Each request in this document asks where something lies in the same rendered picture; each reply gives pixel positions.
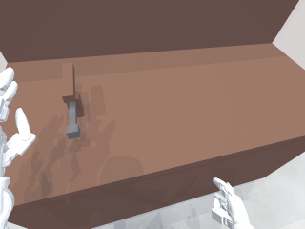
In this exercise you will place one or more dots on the right robot hand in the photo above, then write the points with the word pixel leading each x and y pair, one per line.
pixel 233 210

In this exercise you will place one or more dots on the robot left forearm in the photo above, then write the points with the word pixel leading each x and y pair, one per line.
pixel 6 202

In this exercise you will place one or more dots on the left robot hand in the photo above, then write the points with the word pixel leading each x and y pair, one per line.
pixel 19 143

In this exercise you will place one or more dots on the tap lever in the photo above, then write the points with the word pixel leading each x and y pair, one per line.
pixel 73 130

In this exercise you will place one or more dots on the counter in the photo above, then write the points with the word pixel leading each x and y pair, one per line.
pixel 170 94

